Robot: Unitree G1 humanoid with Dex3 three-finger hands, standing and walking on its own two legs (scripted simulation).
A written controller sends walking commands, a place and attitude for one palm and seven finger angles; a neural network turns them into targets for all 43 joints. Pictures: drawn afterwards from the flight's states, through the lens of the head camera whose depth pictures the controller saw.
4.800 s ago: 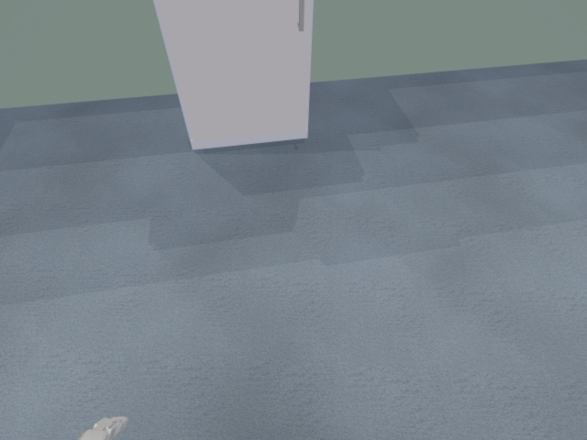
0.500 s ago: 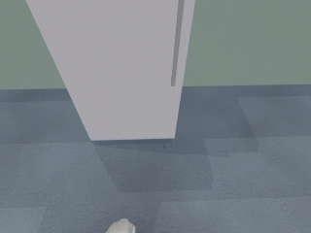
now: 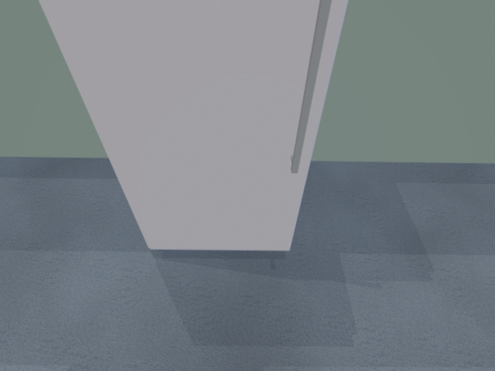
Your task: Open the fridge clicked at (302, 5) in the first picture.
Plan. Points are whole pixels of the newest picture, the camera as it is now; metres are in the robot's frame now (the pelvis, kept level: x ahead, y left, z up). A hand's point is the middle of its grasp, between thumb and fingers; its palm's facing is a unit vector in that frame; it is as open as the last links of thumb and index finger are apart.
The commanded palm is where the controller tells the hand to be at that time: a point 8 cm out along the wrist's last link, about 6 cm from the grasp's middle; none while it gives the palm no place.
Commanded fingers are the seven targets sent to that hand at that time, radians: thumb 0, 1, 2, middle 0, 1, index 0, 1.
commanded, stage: take the last steps up to it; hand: right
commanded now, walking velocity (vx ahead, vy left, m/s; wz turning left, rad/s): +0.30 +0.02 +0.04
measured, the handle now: (305, 98) +0.70 -0.11 +0.09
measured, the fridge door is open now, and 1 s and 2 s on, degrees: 0 0 0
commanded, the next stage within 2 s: come to a stop and stand still in 0.50 s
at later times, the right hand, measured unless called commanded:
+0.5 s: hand (347, 335) +0.24 -0.19 -0.17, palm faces -0.06 +0.97 -0.22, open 7.4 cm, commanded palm none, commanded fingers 0.00 -0.90 -0.90 0.20 0.30 0.20 0.30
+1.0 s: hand (338, 324) +0.26 -0.18 -0.19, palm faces +0.03 +0.97 -0.22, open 7.3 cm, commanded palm none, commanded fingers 0.00 -0.90 -0.90 0.20 0.30 0.20 0.30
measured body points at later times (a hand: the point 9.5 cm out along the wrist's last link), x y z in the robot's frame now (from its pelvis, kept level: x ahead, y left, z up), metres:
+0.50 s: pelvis +0.14 -0.01 +0.00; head +0.17 +0.01 +0.45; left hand +0.06 +0.19 -0.16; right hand +0.24 -0.24 -0.15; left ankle +0.22 +0.12 -0.72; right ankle +0.09 -0.13 -0.74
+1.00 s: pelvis +0.21 +0.01 -0.01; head +0.24 +0.00 +0.43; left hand +0.30 +0.26 -0.15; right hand +0.26 -0.23 -0.17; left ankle +0.23 +0.12 -0.74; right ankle +0.24 -0.10 -0.75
